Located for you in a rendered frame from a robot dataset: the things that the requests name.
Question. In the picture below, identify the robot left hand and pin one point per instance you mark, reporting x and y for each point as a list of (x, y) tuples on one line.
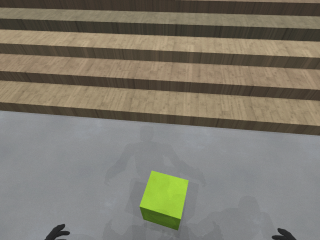
[(56, 232)]

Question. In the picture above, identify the robot right hand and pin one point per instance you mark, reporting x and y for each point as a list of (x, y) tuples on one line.
[(285, 235)]

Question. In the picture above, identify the carton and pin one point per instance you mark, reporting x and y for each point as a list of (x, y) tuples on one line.
[(163, 199)]

